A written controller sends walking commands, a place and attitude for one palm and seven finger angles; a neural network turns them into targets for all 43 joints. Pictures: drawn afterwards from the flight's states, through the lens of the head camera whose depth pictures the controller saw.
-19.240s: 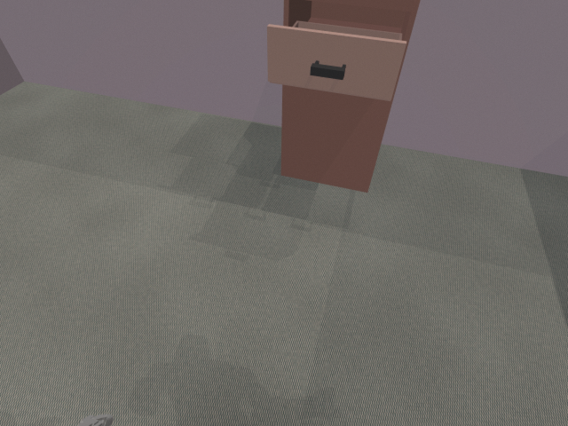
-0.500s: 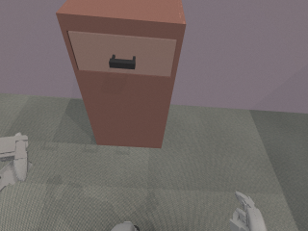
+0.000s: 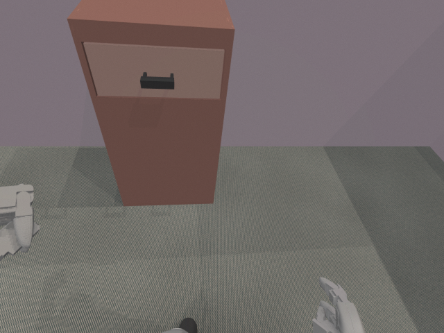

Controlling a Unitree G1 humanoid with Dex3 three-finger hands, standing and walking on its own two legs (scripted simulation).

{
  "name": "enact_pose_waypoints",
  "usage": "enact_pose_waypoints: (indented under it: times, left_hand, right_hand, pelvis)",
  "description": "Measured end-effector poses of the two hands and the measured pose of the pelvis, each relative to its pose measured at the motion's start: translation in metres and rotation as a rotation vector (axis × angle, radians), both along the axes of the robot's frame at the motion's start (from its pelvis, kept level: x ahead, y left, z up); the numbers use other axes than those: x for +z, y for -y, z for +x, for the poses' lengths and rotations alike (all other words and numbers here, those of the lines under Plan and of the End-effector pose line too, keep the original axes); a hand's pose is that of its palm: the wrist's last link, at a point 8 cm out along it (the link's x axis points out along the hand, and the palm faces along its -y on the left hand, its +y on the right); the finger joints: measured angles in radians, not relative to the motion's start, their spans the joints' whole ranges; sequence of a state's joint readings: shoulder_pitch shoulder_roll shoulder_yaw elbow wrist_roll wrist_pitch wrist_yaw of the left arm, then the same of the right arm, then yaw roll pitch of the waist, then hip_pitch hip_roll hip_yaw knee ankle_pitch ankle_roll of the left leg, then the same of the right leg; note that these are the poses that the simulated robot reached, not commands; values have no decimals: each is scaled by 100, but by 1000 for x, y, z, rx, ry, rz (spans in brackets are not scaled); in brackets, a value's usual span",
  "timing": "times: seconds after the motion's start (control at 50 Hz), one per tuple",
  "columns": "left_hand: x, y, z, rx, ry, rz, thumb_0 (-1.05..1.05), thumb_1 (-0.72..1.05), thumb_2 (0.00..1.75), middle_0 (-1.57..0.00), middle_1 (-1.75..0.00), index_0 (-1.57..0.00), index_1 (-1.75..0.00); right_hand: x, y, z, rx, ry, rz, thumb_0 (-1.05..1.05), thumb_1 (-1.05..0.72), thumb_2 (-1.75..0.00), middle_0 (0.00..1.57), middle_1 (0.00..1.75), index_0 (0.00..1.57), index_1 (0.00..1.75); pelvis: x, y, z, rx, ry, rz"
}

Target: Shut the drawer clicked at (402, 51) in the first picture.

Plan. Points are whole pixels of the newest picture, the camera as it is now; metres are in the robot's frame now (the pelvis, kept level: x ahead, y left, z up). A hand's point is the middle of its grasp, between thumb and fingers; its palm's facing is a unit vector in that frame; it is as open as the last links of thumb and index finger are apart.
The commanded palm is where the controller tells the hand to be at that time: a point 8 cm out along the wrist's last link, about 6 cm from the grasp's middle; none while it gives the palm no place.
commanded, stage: stop stepping back and stand still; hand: left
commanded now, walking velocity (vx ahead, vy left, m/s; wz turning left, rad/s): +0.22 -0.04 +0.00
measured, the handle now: (158, 79) +0.85 +0.21 +0.01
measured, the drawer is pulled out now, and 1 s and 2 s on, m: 0.00 0.00 0.00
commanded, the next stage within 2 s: let the arm hang, fingers relaxed in 1.40 s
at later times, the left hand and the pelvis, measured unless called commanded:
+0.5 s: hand out of the picture +0.08 +0.25 +0.20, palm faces +0.32 -0.80 -0.51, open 3.2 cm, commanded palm +0.04 +0.29 +0.19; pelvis -0.10 +0.02 +0.00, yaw -3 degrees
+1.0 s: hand out of the picture +0.08 +0.26 +0.18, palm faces +0.39 -0.78 -0.49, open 3.2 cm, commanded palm +0.03 +0.30 +0.19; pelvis -0.10 +0.02 +0.01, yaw +0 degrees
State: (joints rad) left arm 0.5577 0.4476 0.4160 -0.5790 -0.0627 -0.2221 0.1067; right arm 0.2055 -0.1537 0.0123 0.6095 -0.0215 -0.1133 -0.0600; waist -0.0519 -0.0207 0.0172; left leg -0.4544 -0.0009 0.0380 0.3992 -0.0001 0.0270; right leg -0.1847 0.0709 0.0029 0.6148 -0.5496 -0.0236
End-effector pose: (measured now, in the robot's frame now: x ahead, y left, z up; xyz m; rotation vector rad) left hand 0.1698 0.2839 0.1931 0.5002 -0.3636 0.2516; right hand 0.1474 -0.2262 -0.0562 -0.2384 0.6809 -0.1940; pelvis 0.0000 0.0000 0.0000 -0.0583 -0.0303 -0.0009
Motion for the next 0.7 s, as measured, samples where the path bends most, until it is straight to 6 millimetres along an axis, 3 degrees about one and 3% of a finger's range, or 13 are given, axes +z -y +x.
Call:
enact_pose_waypoints:
  times: [0.1, 0.14, 0.2, 0.26, 0.32, 0.38, 0.44, 0.52, 0.6, 0.7]
  left_hand:
    - [7, -3, -54, 9, -59, 31, 2, 88, 90, -141, -160, -140, -160]
    - [8, -12, -67, 39, -28, 6, 1, 88, 90, -141, -160, -141, -160]
    - [-2, -29, -68, 88, 40, -63, 1, 88, 90, -141, -160, -141, -160]
    - [-13, -36, -58, 89, 74, -110, 1, 88, 90, -141, -160, -141, -160]
    - [-9, -25, -58, 32, 46, -96, 2, 89, 90, -141, -160, -141, -160]
    - [5, -7, -77, -45, 14, -44, 2, 89, 90, -141, -160, -140, -160]
    - [18, 1, -102, -53, -14, 38, 2, 89, 90, -141, -160, -140, -160]
    - [21, -8, -130, 22, 16, 106, 1, 88, 90, -141, -160, -141, -160]
    - [11, -29, -138, 143, 19, -2, 1, 88, 90, -141, -160, -141, -160]
    - [-7, -31, -132, 131, 33, -80, 1, 89, 90, -141, -160, -141, -160]
  right_hand:
    - [3, 10, -48, -19, -82, -28, 1, -90, -89, 21, 30, 20, 30]
    - [5, 13, -64, -38, -110, -56, 1, -90, -89, 21, 30, 20, 30]
    - [2, 15, -80, -59, -87, -105, 1, -90, -89, 21, 30, 20, 30]
    - [-3, 8, -94, -82, -55, -100, 1, -91, -89, 21, 30, 20, 30]
    - [2, -9, -108, -82, -22, -28, 1, -91, -89, 20, 30, 20, 30]
    - [9, -24, -121, -68, -16, 29, 1, -91, -89, 20, 30, 20, 30]
    - [5, -30, -128, -42, -34, 58, 1, -90, -89, 21, 30, 20, 30]
    - [-21, -24, -129, 17, -97, 47, 1, -90, -89, 21, 30, 20, 30]
    - [-21, -15, -134, -2, -135, 18, 1, -90, -89, 21, 30, 20, 30]
    - [-15, -10, -126, -18, -44, -53, 1, -90, -89, 21, 30, 20, 30]
  pelvis:
    - [8, -6, -24, -18, -4, 29]
    - [10, -13, -28, -57, -9, 39]
    - [3, -26, -37, -73, -7, 10]
    - [-5, -32, -60, -52, 29, 21]
    - [2, -29, -75, -49, 42, 29]
    - [11, -24, -83, -58, 30, 19]
    - [15, -19, -90, -42, 8, 6]
    - [0, -17, -107, -43, -9, 42]
    - [6, -23, -109, -27, -10, 57]
    - [-4, -36, -110, -5, 6, 55]
